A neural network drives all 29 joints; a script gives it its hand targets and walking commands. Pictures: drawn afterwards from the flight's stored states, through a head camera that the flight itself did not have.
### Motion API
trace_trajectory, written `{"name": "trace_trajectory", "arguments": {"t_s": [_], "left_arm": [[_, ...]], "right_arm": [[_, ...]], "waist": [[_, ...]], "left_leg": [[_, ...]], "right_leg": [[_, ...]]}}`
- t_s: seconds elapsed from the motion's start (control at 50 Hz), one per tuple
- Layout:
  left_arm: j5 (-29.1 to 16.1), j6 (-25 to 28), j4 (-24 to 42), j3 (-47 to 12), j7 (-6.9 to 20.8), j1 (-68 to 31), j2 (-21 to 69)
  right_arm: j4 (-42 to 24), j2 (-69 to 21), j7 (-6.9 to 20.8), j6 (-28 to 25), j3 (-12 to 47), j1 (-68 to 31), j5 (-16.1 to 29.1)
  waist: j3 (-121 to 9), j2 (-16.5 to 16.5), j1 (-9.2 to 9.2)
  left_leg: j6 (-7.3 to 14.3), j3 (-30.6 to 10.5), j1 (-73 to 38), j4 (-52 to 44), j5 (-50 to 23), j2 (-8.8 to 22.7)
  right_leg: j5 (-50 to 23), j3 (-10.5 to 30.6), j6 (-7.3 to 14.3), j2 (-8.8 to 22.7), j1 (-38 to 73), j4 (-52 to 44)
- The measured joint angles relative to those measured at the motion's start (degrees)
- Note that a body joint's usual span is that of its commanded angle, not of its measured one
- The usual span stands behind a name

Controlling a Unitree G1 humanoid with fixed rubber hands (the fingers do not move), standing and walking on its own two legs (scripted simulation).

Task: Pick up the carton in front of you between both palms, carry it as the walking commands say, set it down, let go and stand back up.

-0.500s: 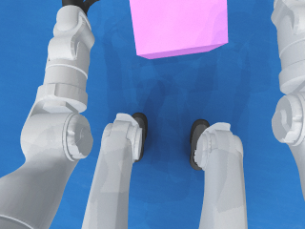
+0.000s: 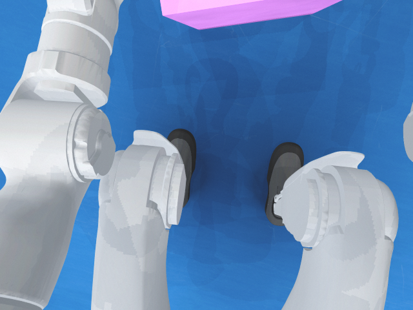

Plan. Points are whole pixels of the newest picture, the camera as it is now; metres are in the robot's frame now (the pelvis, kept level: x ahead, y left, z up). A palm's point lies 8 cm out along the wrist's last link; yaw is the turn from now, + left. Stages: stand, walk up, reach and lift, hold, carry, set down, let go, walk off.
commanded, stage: reach and lift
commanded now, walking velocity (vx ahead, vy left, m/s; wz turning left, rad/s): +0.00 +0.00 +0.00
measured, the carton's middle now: out of the picture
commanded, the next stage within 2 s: none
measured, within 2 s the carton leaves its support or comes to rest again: leaves its support in 0.74 s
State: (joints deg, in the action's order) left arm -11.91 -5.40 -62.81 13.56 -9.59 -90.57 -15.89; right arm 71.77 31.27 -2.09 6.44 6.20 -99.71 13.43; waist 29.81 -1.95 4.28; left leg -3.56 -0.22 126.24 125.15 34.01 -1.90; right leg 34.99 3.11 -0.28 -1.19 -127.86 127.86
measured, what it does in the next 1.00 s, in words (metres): stands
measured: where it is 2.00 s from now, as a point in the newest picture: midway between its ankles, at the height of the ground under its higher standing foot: (226, 189)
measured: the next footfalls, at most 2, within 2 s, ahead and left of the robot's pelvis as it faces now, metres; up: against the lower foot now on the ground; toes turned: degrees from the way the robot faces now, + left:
none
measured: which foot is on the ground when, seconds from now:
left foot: down 0.00-1.00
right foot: down 0.00-1.00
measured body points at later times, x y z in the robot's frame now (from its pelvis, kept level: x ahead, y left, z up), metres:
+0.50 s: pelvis +0.00 +0.00 +0.00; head +0.38 -0.02 +0.21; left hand +0.57 +0.15 -0.18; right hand +0.61 -0.15 -0.18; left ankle +0.11 +0.13 -0.34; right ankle +0.10 -0.12 -0.34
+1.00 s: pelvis +0.00 +0.01 +0.04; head +0.32 -0.03 +0.35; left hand +0.54 +0.14 -0.06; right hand +0.56 -0.17 -0.06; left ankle +0.12 +0.14 -0.34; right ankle +0.10 -0.12 -0.34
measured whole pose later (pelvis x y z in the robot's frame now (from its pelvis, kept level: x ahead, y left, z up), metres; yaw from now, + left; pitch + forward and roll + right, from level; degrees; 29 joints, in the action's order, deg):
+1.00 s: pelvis +0.00 +0.01 +0.04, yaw -3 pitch +41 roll +2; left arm 1.3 -20.1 -41.3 26.3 -9.0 -69.6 -3.7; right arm 51.2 12.2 -3.6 20.8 -14.3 -78.1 -3.9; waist 4.5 -1.0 2.0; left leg -4.9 -2.9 125.5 117.2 32.7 -4.2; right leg 31.8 3.9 -2.3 -4.0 -127.1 118.2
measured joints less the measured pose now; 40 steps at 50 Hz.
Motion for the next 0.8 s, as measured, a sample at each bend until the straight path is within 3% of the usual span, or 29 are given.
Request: {"name": "trace_trajectory", "arguments": {"t_s": [0.36, 0.44, 0.52, 0.64, 0.74, 0.8], "left_arm": [[3.36, 0.06, 0.54, 1.77, 1.04, -0.09, 3.14], [5.63, -0.66, 1.52, 4.32, -0.26, -0.95, 4.35], [8.63, -3.59, 2.58, 7.53, 1.42, -1.14, 4.36], [10.03, -7.54, 5.73, 8.61, 4.25, 0.97, 3.54], [6.9, -9.59, 9.5, 6.49, 1.86, 4.68, 3.43], [5.77, -10.99, 13.55, 5.68, -1.86, 8.41, 5.34]], "right_arm": [[0.73, -4.0, 0.96, -0.11, -1.65, -0.16, -2.86], [0.93, -4.8, -0.34, 0.58, -2.76, -1.54, -4.58], [1.14, -5.8, 0.4, 2.72, -5.46, -2.27, -8.33], [-4.92, -7.44, 2.2, 5.87, -10.18, 2.05, -10.84], [-11.28, -9.59, -0.32, 8.04, -9.17, 7.53, -9.52], [-15.57, -11.55, -4.73, 10.11, -8.72, 11.65, -9.23]], "waist": [[-1.25, 0.28, -0.29], [0.16, 0.32, -0.43], [-0.07, 0.53, -0.65], [-2.14, 0.61, -0.99], [-5.64, 0.12, -1.31], [-8.94, 0.02, -1.13]], "left_leg": [[-0.02, 0.16, -0.19, -1.01, -0.68, -0.07], [0.01, 0.06, -0.83, -0.9, -0.77, 0.08], [-0.08, 0.1, -0.63, -0.02, -0.49, 0.1], [-0.48, -0.71, 0.84, 1.68, 0.31, -0.29], [-0.83, -1.47, 2.13, 1.84, 0.76, -0.81], [-1.23, -2.11, 2.37, 1.02, 0.61, -1.78]], "right_leg": [[-0.6, 0.18, -0.07, 0.04, 0.14, -0.87], [-0.89, 0.07, -0.03, -0.14, 0.72, -0.88], [-0.69, 0.12, 0.19, -0.26, 0.33, 0.11], [0.21, -0.69, 0.82, 0.05, -0.93, 1.7], [0.72, -1.17, 0.88, 0.07, -1.93, 1.54], [0.53, -0.87, 0.38, -0.55, -2.11, 0.38]]}}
